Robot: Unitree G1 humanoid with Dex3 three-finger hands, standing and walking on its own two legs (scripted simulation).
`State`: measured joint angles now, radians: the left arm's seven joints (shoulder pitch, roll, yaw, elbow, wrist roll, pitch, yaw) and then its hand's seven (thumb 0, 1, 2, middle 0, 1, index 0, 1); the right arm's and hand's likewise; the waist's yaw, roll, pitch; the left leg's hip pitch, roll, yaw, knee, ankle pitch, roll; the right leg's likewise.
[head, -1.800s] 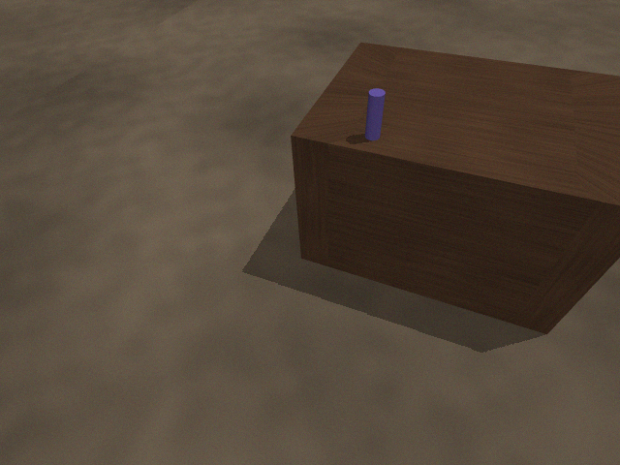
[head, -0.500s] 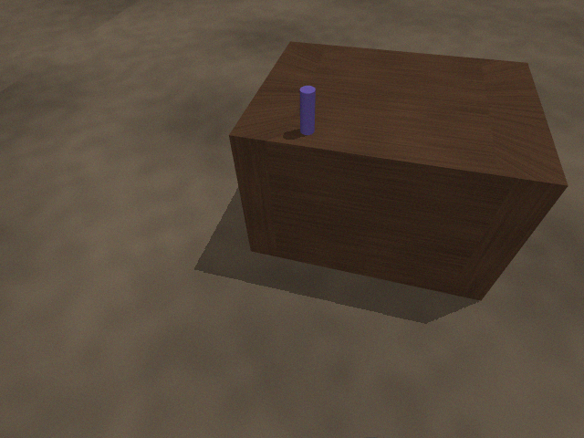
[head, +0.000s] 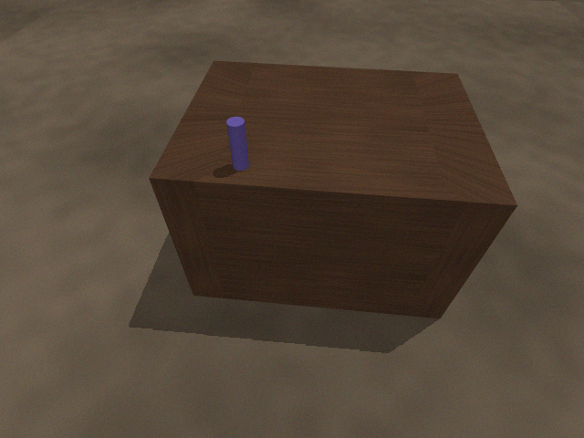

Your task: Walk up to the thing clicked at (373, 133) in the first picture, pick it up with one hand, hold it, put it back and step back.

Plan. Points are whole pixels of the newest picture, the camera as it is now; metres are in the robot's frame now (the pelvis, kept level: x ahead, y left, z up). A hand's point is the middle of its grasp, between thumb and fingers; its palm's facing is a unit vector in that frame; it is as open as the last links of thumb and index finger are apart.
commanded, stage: walk up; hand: left
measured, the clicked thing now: (238, 144) +0.81 +0.15 -0.08
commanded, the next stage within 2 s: none
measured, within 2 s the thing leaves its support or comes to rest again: neither
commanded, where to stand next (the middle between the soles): +0.41 -0.01 m, yaw -6 degrees
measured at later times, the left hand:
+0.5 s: hand (167, 335) +0.30 +0.22 -0.09, palm faces -0.12 -0.90 -0.43, open 7.4 cm
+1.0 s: hand (168, 278) +0.44 +0.26 -0.13, palm faces -0.17 -0.89 -0.42, open 7.4 cm
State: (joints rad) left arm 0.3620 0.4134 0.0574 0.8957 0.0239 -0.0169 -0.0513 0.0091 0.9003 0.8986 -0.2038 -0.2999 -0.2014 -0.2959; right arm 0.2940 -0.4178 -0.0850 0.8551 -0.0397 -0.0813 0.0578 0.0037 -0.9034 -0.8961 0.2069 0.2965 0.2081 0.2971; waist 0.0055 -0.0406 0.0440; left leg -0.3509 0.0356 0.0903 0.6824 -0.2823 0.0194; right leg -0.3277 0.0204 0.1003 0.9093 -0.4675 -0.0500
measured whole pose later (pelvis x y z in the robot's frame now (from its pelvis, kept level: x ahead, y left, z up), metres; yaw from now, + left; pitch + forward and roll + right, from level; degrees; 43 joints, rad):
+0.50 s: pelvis +0.19 -0.04 +0.01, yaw -5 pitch -3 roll +0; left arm 0.27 0.39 0.04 0.81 0.00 -0.09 -0.04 0.00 0.90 0.90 -0.20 -0.30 -0.20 -0.30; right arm 0.32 -0.45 -0.06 0.85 -0.02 -0.02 0.06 0.01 -0.91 -0.90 0.20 0.30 0.21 0.30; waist -0.01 0.08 0.08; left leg -0.46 0.10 0.01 1.04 -0.36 0.02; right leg -0.28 0.00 -0.01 0.59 -0.26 -0.03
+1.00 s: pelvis +0.34 -0.01 +0.00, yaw -8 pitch -2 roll +1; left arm 0.27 0.43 0.04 0.88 0.00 -0.06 -0.01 0.01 0.90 0.90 -0.20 -0.30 -0.20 -0.30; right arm 0.28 -0.41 -0.03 0.82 0.00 -0.03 0.03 0.00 -0.90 -0.90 0.21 0.30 0.21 0.30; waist -0.01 0.00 0.12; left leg -0.31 0.07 0.09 0.71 -0.35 -0.01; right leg -0.41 -0.03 -0.04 0.72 -0.27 -0.04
